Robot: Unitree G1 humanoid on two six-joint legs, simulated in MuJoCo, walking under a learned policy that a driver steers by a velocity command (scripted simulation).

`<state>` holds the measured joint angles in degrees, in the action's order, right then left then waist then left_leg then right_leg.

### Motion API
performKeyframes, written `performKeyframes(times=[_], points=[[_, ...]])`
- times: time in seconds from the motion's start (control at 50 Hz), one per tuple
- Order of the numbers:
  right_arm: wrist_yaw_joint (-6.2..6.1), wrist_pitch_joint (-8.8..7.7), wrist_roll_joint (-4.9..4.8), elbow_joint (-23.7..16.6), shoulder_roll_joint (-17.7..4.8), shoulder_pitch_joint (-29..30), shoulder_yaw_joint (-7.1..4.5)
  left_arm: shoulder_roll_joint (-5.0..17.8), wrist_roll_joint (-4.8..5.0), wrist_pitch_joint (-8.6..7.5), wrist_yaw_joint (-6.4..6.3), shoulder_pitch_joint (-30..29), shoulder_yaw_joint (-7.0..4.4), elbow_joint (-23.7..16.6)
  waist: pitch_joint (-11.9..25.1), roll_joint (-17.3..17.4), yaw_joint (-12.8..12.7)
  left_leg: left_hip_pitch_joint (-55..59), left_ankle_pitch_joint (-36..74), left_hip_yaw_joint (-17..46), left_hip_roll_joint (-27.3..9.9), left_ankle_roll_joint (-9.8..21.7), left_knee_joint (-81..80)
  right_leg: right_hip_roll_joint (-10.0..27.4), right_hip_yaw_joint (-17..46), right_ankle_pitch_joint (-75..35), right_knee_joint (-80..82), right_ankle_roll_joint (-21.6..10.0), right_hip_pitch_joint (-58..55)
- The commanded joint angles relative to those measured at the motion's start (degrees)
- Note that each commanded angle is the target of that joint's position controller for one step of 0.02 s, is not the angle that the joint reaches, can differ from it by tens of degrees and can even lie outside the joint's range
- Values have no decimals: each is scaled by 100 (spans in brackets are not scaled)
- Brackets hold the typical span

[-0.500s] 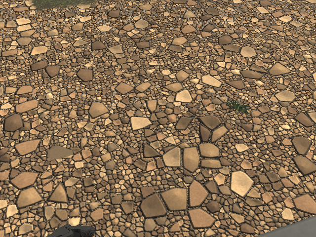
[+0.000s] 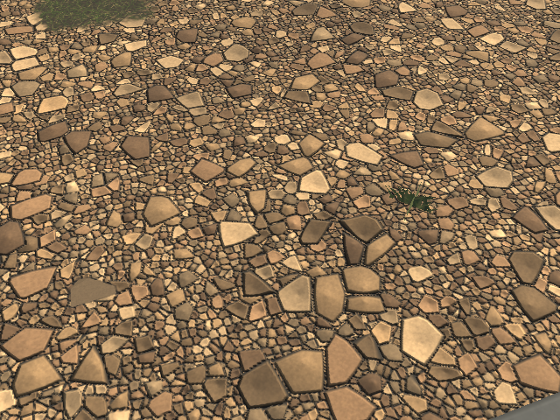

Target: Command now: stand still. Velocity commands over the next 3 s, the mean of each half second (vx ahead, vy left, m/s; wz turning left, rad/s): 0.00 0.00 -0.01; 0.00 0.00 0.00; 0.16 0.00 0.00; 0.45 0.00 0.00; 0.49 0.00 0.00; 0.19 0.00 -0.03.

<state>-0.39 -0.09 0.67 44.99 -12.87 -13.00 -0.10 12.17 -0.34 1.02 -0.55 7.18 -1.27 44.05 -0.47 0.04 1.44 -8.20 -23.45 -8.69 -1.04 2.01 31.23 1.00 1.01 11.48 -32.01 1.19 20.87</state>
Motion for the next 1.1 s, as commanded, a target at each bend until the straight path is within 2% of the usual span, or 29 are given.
performKeyframes(times=[0.02, 0.34, 0.62, 0.84, 1.1], points=[[-39, -61, 4, -226, -583, -80, -150, 590, -2, -55, -51, -159, -171, -281, 298, 27, -27, -667, 1439, 498, -517, 274, -834, 214, 216, -1611, 155, -408, -1015], [-89, -56, -1, 560, -538, -617, -148, 623, 14, -53, -166, 17, -225, 538, -4, -10, -13, -635, 880, 456, -436, 217, -1224, 177, 172, -1416, 471, -421, -1129], [-82, -49, 2, 1221, -410, -1001, -64, 600, 42, -42, -193, 114, -183, 1232, -86, 17, -17, -511, 1080, 415, -368, 149, -1342, 150, 142, -1417, 655, -469, -1150], [-95, -42, 7, 1554, -296, -1271, -3, 564, 57, -22, -194, 161, -123, 1549, -136, 28, -27, -482, 1181, 402, -331, 110, -1391, 131, 115, -1390, 732, -483, -1134], [-121, -34, 6, 1769, -188, -1529, 25, 521, 68, -12, -195, 230, -61, 1746, -191, 44, -33, -472, 1178, 396, -302, 86, -1426, 114, 96, -1317, 788, -491, -1091]])
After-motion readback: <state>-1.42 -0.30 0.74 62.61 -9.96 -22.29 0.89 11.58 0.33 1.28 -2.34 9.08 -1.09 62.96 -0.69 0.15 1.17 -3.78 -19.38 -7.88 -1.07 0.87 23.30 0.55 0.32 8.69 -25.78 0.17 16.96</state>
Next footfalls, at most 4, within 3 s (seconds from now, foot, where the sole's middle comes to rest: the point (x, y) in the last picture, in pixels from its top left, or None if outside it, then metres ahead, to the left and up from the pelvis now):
1.46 right None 0.15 -0.18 -0.77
1.90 left None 0.50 0.04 -0.77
2.44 right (364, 322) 0.76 -0.21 -0.77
2.86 left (281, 275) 0.91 0.01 -0.77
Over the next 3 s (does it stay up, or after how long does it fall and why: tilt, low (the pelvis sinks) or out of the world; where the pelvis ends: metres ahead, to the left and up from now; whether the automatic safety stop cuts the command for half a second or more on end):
stays up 0.79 -0.11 0.00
